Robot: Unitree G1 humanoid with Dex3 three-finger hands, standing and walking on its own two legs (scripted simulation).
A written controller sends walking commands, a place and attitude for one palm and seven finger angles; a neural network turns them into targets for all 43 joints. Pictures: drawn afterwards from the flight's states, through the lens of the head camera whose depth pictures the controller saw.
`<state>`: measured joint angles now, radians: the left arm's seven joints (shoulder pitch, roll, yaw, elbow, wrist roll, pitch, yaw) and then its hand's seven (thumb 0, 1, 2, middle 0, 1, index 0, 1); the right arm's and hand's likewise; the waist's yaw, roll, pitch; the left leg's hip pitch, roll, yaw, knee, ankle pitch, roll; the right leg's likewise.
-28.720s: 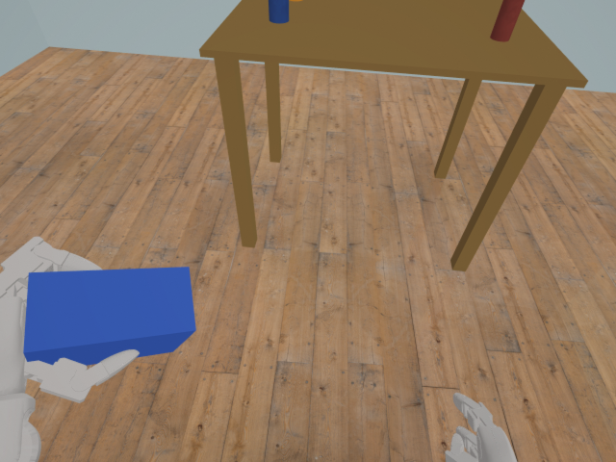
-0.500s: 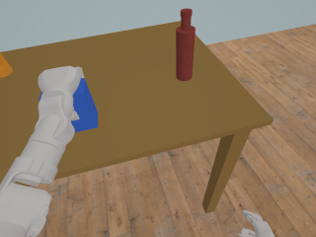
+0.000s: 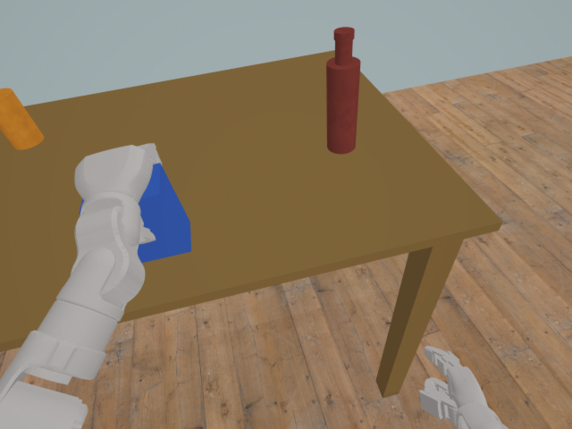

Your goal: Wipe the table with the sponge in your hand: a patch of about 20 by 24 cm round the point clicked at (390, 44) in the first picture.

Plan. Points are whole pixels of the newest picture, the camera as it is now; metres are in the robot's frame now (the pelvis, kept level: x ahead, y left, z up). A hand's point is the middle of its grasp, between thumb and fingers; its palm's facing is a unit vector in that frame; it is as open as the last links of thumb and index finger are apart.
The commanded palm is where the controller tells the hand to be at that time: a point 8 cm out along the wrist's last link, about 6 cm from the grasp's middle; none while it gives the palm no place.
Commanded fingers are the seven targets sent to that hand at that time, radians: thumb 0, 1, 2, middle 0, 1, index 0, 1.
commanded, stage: wipe back along the middle lane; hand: left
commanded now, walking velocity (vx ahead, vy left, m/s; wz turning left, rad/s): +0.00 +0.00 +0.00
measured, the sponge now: (148, 227) +0.35 +0.26 +0.11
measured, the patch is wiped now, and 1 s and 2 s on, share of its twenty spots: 0.65 0.80 0.85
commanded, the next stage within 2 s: slide across to the third lane in 0.22 s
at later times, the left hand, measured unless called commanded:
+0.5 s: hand (139, 219) +0.32 +0.23 +0.17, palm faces +0.12 -0.02 -0.99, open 10.5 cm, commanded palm +0.28 +0.21 +0.21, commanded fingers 0.00 0.10 1.30 -1.20 -1.60 -1.20 -1.60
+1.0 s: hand (193, 211) +0.33 +0.16 +0.17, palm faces +0.13 -0.05 -0.99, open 10.5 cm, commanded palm +0.29 +0.15 +0.22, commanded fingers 0.00 0.10 1.30 -1.20 -1.60 -1.20 -1.60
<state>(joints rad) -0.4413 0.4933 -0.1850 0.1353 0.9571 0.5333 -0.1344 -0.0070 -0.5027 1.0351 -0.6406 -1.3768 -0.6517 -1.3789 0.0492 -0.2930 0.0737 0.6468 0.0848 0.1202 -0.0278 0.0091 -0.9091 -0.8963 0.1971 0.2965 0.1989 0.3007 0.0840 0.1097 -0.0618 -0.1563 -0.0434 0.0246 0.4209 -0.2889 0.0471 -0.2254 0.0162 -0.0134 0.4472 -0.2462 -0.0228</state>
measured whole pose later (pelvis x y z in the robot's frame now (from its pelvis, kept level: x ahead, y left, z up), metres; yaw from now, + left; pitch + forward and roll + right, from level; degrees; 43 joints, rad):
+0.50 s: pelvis -0.01 -0.01 +0.00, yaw +1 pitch +0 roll +0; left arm -0.39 0.46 -0.27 -0.01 0.99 0.65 -0.16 -0.01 -0.50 1.04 -0.65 -1.37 -0.66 -1.37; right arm 0.02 -0.27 0.10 0.65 0.08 0.13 -0.01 0.01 -0.91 -0.90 0.20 0.30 0.20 0.30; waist 0.11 0.12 -0.05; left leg -0.15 -0.04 0.02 0.44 -0.29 0.04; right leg -0.22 0.02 -0.02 0.47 -0.25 -0.03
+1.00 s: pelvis -0.02 -0.02 +0.00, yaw +1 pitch -1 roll +1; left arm -0.55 0.34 -0.42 0.11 0.97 0.69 -0.12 -0.02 -0.53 1.04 -0.69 -1.32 -0.71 -1.31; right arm -0.03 -0.24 0.10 0.68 0.08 0.13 0.02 0.01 -0.91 -0.90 0.20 0.30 0.20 0.30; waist 0.12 0.11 -0.05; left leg -0.14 -0.04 0.01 0.42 -0.26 0.03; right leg -0.21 0.02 -0.03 0.46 -0.23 -0.05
